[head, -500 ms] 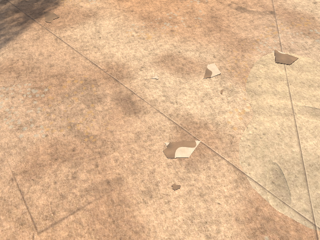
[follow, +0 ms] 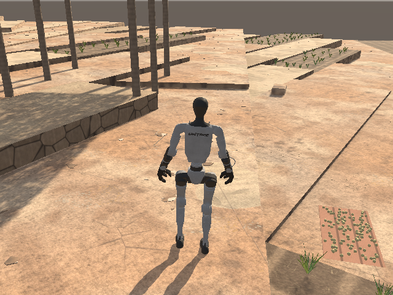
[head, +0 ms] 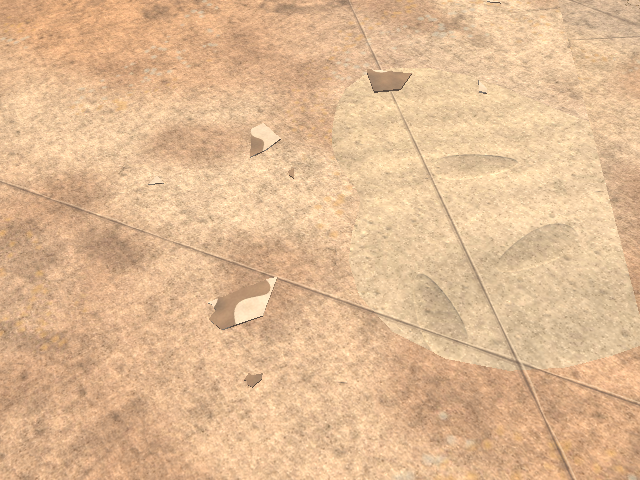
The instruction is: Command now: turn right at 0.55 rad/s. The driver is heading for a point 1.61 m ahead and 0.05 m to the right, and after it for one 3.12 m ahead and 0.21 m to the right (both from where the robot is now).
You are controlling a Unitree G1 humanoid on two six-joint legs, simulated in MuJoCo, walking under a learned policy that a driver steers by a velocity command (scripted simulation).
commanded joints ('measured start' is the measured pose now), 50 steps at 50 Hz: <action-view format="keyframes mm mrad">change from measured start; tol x8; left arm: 1 -34 154 41 -72 -9 -8 18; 18 -10 158 27 -53 12 -5 16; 22 49 56 -12 -45 -8 -24 23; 50 -28 91 -41 275 -1 -38 43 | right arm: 1 -1 -109 -26 -60 -10 -20 8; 20 77 -49 17 -54 4 -35 -8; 22 0 -159 12 -89 -13 -55 -17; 50 21 -79 48 150 6 -59 5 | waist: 1 -13 -158 -59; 18 16 -159 -71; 23 20 125 -93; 35 1 -43 -52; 50 0 -44 -37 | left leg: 1 -141 1 -57 119 86 -9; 8 -154 -16 -65 5 115 -29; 16 72 -45 -46 -224 58 14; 18 157 -55 -39 -340 82 31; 20 338 -31 -61 -609 275 55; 21 412 105 -201 -680 303 79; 22 413 266 -381 -695 517 149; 23 278 311 -392 -675 566 241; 31 262 67 -183 -644 279 86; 50 308 46 -155 -633 326 80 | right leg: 1 135 -231 280 -210 496 -129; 9 183 -226 349 -213 355 -143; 19 22 -192 398 -139 366 -95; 21 -81 -117 349 -64 175 2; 22 -128 15 212 10 -54 39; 23 -39 25 139 55 -174 49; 29 116 -54 161 -145 173 70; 50 58 -103 196 -210 181 47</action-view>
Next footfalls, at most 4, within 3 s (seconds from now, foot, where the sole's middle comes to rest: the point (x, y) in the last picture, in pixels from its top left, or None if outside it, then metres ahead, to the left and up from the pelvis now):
0.42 left None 0.06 0.12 -0.77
2.44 left None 0.46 0.03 -0.82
2.94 right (413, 365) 0.75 -0.13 -0.82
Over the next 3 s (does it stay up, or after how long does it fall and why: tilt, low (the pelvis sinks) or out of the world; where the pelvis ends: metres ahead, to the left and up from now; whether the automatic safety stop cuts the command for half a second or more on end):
stays up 0.64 -0.06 -0.07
